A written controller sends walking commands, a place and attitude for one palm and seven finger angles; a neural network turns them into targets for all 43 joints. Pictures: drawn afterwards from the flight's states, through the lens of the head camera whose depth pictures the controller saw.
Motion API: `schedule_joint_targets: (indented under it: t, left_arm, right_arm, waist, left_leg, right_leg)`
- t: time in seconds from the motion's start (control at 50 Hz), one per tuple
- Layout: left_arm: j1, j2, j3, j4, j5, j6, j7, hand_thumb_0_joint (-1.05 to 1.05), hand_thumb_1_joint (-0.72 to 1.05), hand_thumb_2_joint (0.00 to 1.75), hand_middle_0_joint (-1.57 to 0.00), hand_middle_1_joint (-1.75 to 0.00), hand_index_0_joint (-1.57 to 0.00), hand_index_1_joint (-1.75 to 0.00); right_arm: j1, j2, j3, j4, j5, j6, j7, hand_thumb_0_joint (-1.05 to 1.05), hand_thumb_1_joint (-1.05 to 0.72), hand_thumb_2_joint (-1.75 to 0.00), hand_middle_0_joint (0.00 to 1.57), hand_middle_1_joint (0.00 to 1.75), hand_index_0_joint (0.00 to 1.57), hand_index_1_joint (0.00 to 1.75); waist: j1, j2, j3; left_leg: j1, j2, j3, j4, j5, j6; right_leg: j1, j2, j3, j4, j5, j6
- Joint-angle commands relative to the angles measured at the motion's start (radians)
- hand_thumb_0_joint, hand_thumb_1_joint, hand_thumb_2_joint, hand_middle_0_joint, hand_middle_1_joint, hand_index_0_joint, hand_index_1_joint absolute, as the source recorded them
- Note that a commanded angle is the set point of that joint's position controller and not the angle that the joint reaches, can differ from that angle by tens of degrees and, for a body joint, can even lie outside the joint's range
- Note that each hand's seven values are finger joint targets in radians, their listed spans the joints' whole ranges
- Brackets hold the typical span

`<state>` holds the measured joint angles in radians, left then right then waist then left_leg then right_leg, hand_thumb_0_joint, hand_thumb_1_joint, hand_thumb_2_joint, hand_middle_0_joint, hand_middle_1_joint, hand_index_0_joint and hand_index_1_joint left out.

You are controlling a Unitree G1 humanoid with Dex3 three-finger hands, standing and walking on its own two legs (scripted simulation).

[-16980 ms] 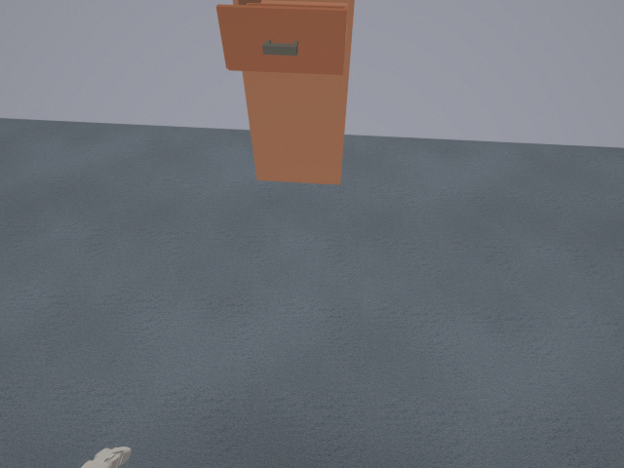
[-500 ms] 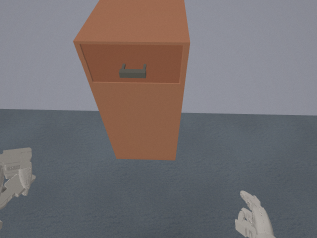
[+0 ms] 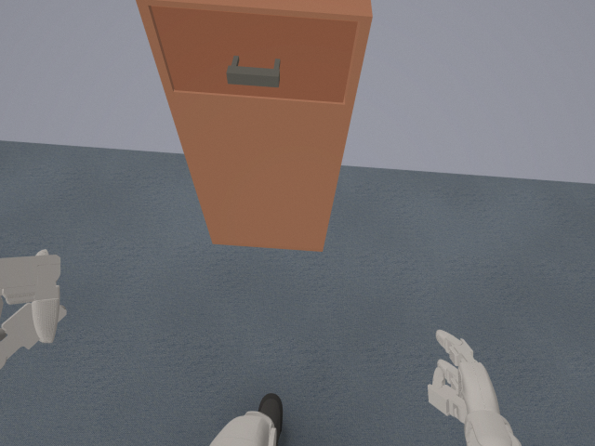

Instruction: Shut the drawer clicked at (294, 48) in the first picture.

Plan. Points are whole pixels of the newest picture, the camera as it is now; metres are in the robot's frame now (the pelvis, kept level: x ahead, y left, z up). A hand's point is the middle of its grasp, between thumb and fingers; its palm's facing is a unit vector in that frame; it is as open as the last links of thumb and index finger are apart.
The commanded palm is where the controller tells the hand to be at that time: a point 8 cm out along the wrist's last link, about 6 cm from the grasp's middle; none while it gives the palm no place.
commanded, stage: step back with the hand held close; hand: left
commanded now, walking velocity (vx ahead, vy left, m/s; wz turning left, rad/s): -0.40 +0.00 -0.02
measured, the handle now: (255, 69) +0.75 +0.16 +0.03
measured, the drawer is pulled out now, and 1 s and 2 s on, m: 0.00 0.00 0.00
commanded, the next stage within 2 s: stop stepping back and stand still in 0.28 s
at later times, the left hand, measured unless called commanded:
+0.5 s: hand out of the picture +0.08 +0.23 +0.17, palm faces +0.22 -0.83 -0.51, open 3.2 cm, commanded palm +0.03 +0.28 +0.18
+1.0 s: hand out of the picture +0.00 +0.22 +0.18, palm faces +0.31 -0.80 -0.51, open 3.2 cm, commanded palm -0.05 +0.28 +0.18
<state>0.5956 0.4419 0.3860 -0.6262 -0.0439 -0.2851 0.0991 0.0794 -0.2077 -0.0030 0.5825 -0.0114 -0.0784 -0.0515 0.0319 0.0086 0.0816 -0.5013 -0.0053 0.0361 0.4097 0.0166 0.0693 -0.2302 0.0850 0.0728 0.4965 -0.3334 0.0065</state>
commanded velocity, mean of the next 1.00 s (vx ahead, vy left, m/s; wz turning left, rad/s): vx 0.01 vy -0.02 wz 0.00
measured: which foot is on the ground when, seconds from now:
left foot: down 0.00-0.12, up 0.14-0.26, down 0.28-0.54, up 0.56-0.72, down 0.74-0.94, up 0.96-1.00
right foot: down 0.00-0.30, up 0.32-0.52, down 0.54-1.00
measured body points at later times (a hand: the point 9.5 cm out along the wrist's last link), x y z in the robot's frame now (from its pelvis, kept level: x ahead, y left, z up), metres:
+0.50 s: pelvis -0.11 +0.01 +0.00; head -0.09 +0.03 +0.45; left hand +0.07 +0.27 +0.20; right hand +0.06 -0.22 -0.06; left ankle -0.01 +0.11 -0.73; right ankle -0.13 -0.11 -0.71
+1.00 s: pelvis -0.18 +0.00 -0.01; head -0.19 +0.02 +0.44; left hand -0.02 +0.27 +0.21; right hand -0.06 -0.24 -0.09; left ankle -0.16 +0.13 -0.71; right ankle -0.14 -0.08 -0.73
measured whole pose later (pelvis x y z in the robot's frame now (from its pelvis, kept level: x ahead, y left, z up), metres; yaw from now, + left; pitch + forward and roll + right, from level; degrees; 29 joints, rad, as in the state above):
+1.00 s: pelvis -0.18 +0.00 -0.01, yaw -1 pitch -2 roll +0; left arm 0.65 0.47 0.39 -0.65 -0.01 -0.23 0.15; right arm 0.29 -0.18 0.01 0.63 -0.02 -0.11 -0.06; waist -0.03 -0.03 0.00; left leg -0.40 0.02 -0.02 0.86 -0.41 0.00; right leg -0.32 0.03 -0.08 0.59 -0.26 -0.06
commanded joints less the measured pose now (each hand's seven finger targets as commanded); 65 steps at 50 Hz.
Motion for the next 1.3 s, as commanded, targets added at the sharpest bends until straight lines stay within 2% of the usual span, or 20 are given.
schedule_joint_targets:
  t: [0.0,0.04,0.1,0.12,0.22,0.26,0.3,0.4,0.48,0.52,0.54,0.68,0.74,0.8,0.88,0.9,0.94,1.12,1.2,1.28]
  left_arm:
    - [0.115,0.204,0.199,-0.231,-0.034,-0.052,0.019,0.00,0.90,0.90,-1.40,-1.60,-1.40,-1.60]
    - [0.113,0.191,0.194,-0.201,-0.044,-0.037,0.014,0.00,0.90,0.90,-1.40,-1.60,-1.40,-1.60]
    - [0.045,0.206,0.191,-0.147,-0.054,-0.034,0.034,0.00,0.90,0.90,-1.40,-1.60,-1.40,-1.60]
    - [0.028,0.171,0.160,-0.103,-0.045,-0.024,0.039,0.00,0.90,0.90,-1.40,-1.60,-1.40,-1.60]
    - [-0.099,0.123,0.059,-0.061,0.000,-0.008,0.031,0.00,0.90,0.90,-1.40,-1.60,-1.40,-1.60]
    - [-0.128,0.146,0.052,-0.132,0.012,-0.020,0.030,0.00,0.90,0.90,-1.40,-1.60,-1.40,-1.60]
    - [-0.040,0.155,0.072,-0.130,0.002,-0.036,0.032,0.00,0.90,0.90,-1.40,-1.60,-1.40,-1.60]
    - [0.066,0.187,0.147,-0.384,-0.013,0.005,0.041,0.00,0.90,0.90,-1.40,-1.60,-1.40,-1.60]
    - [0.182,0.167,0.178,-0.259,-0.010,0.039,0.052,0.00,0.90,0.90,-1.40,-1.60,-1.40,-1.60]
    - [0.118,0.157,0.168,-0.153,-0.019,0.050,0.055,0.00,0.90,0.90,-1.40,-1.60,-1.40,-1.60]
    - [0.015,0.169,0.173,-0.132,-0.027,0.046,0.066,0.00,0.90,0.90,-1.40,-1.60,-1.40,-1.60]
    - [-0.155,0.053,0.004,-0.027,0.023,0.058,0.076,0.00,0.90,0.90,-1.40,-1.60,-1.40,-1.60]
    - [-0.201,0.084,0.018,-0.193,0.042,0.022,0.078,0.00,0.90,0.90,-1.40,-1.60,-1.40,-1.60]
    - [-0.103,0.188,0.117,-0.311,0.045,0.010,0.069,0.00,0.90,0.90,-1.40,-1.60,-1.40,-1.60]
    - [0.091,0.142,0.130,-0.220,0.035,0.020,0.078,0.00,0.90,0.90,-1.40,-1.60,-1.40,-1.60]
    - [0.122,0.144,0.137,-0.162,0.039,0.021,0.078,0.00,0.90,0.90,-1.40,-1.60,-1.40,-1.60]
    - [0.036,0.146,0.142,-0.115,0.014,0.033,0.069,0.00,0.90,0.90,-1.40,-1.60,-1.40,-1.60]
    - [-0.063,0.086,0.055,-0.135,0.026,0.009,0.062,0.00,0.90,0.90,-1.40,-1.60,-1.40,-1.60]
    - [-0.133,0.113,0.060,-0.244,0.054,-0.014,0.077,0.00,0.90,0.90,-1.40,-1.60,-1.40,-1.60]
    - [-0.025,0.135,0.124,-0.181,0.049,0.002,0.073,0.00,0.90,0.90,-1.40,-1.60,-1.40,-1.60]
  right_arm:
    - [-0.003,-0.152,-0.073,-0.167,0.010,-0.040,-0.003,0.00,-0.90,-0.90,0.20,0.30,0.20,0.30]
    - [-0.044,-0.141,-0.065,-0.192,0.015,-0.019,-0.002,0.00,-0.90,-0.90,0.20,0.30,0.20,0.30]
    - [-0.014,-0.119,-0.080,-0.139,0.023,0.002,-0.008,0.00,-0.90,-0.90,0.20,0.30,0.20,0.30]
    - [-0.022,-0.107,-0.078,-0.122,0.015,0.007,-0.010,0.00,-0.90,-0.90,0.20,0.30,0.20,0.30]
    - [-0.037,-0.120,-0.029,-0.114,0.008,0.007,-0.058,0.00,-0.90,-0.90,0.20,0.30,0.20,0.30]
    - [0.017,-0.153,-0.053,-0.119,0.006,-0.016,-0.051,0.00,-0.90,-0.90,0.20,0.30,0.20,0.30]
    - [0.056,-0.149,-0.068,-0.127,0.015,-0.045,-0.028,0.00,-0.90,-0.90,0.20,0.30,0.20,0.30]
    - [0.071,-0.151,-0.067,-0.168,0.011,-0.092,0.005,0.00,-0.90,-0.90,0.20,0.30,0.20,0.30]
    - [0.028,-0.121,-0.050,-0.188,0.014,-0.066,-0.002,0.00,-0.90,-0.90,0.20,0.30,0.20,0.30]
    - [0.027,-0.113,-0.055,-0.161,0.007,-0.037,-0.017,0.00,-0.90,-0.90,0.20,0.30,0.20,0.30]
    - [0.038,-0.119,-0.057,-0.126,-0.003,-0.031,-0.020,0.00,-0.90,-0.90,0.20,0.30,0.20,0.30]
    - [0.066,-0.127,-0.031,-0.080,0.004,-0.077,-0.065,0.00,-0.90,-0.90,0.20,0.30,0.20,0.30]
    - [0.077,-0.146,-0.028,-0.116,0.003,-0.107,-0.059,0.00,-0.90,-0.90,0.20,0.30,0.20,0.30]
    - [0.070,-0.118,-0.034,-0.104,-0.009,-0.136,-0.027,0.00,-0.90,-0.90,0.20,0.30,0.20,0.30]
    - [0.048,-0.117,-0.032,-0.118,0.001,-0.109,-0.006,0.00,-0.90,-0.90,0.20,0.30,0.20,0.30]
    - [0.047,-0.114,-0.038,-0.125,0.000,-0.094,-0.009,0.00,-0.90,-0.90,0.20,0.30,0.20,0.30]
    - [0.046,-0.118,-0.065,-0.129,0.011,-0.060,-0.016,0.00,-0.90,-0.90,0.20,0.30,0.20,0.30]
    - [0.061,-0.103,-0.029,-0.081,-0.008,-0.100,-0.052,0.00,-0.90,-0.90,0.20,0.30,0.20,0.30]
    - [0.070,-0.122,-0.028,-0.115,-0.006,-0.123,-0.041,0.00,-0.90,-0.90,0.20,0.30,0.20,0.30]
    - [0.071,-0.103,-0.027,-0.096,0.006,-0.129,-0.018,0.00,-0.90,-0.90,0.20,0.30,0.20,0.30]
  waist:
    - [-0.006,0.069,-0.448]
    - [-0.015,0.048,-0.283]
    - [-0.031,-0.185,-0.135]
    - [-0.029,-0.179,-0.075]
    - [-0.061,0.037,-0.015]
    - [-0.028,0.205,-0.195]
    - [-0.015,0.121,-0.305]
    - [-0.008,0.170,-0.403]
    - [-0.025,0.132,-0.176]
    - [-0.042,-0.178,-0.055]
    - [-0.054,-0.227,-0.017]
    - [-0.063,-0.071,-0.048]
    - [-0.059,0.244,-0.053]
    - [-0.045,0.251,-0.092]
    - [-0.008,0.229,-0.101]
    - [0.001,0.114,-0.079]
    - [-0.021,-0.299,-0.030]
    - [-0.049,-0.100,-0.083]
    - [-0.033,0.264,-0.074]
    - [-0.016,0.186,-0.072]
  left_leg:
    - [0.509,0.171,-0.133,0.007,0.208,0.024]
    - [0.300,0.122,-0.102,-0.008,-0.191,-0.009]
    - [0.315,-0.032,-0.086,0.523,-0.379,-0.094]
    - [0.222,-0.023,-0.114,0.665,-0.417,-0.092]
    - [0.196,0.024,-0.059,-0.034,-0.061,-0.069]
    - [0.353,0.257,-0.250,-0.047,0.502,0.022]
    - [0.475,0.318,-0.277,-0.014,0.518,0.086]
    - [0.332,0.281,-0.226,-0.049,0.157,0.082]
    - [-0.046,0.110,-0.087,-0.100,-0.630,-0.036]
    - [0.095,-0.023,-0.034,0.419,-0.460,-0.101]
    - [0.100,0.022,-0.079,0.569,-0.387,-0.097]
    - [0.258,0.031,0.005,0.078,-0.441,-0.018]
    - [0.305,0.290,-0.481,-0.193,-0.504,0.117]
    - [0.264,0.285,-0.457,-0.204,-0.396,0.119]
    - [-0.037,0.184,-0.165,-0.060,-0.524,0.031]
    - [-0.160,0.108,-0.091,0.091,-0.585,-0.006]
    - [-0.219,-0.014,-0.022,0.685,-0.541,-0.058]
    - [0.318,0.027,0.068,0.118,-0.362,-0.026]
    - [0.283,0.323,-0.422,-0.210,-0.415,0.112]
    - [0.174,0.219,-0.175,-0.071,-0.175,0.050]
  right_leg:
    - [-0.085,-0.047,-0.021,0.008,0.140,0.054]
    - [-0.095,-0.086,0.020,-0.092,0.108,0.012]
    - [-0.475,-0.397,0.339,-0.411,-0.187,-0.140]
    - [-0.457,-0.420,0.305,-0.378,-0.073,-0.187]
    - [-0.133,-0.168,0.012,-0.007,0.571,-0.044]
    - [-0.154,-0.065,0.002,0.211,0.098,0.010]
    - [-0.227,-0.045,0.018,0.329,-0.153,0.017]
    - [-0.045,-0.054,-0.026,0.306,-0.104,0.021]
    - [0.174,-0.057,-0.099,-0.046,-0.134,-0.027]
    - [-0.264,-0.346,0.332,-0.409,-0.528,-0.173]
    - [-0.356,-0.448,0.360,-0.435,-0.479,-0.207]
    - [-0.205,-0.251,-0.005,-0.129,-0.337,-0.091]
    - [-0.287,-0.074,-0.127,0.312,-0.114,0.003]
    - [-0.259,-0.097,-0.081,0.454,-0.156,-0.007]
    - [0.177,-0.079,-0.139,0.072,-0.082,-0.026]
    - [0.261,-0.099,-0.074,-0.028,-0.129,-0.051]
    - [0.019,-0.453,0.518,-0.386,-0.492,-0.195]
    - [-0.202,-0.282,0.036,-0.210,-0.315,-0.114]
    - [-0.214,-0.099,-0.091,0.314,-0.116,0.008]
    - [-0.003,-0.107,-0.105,0.088,-0.014,0.003]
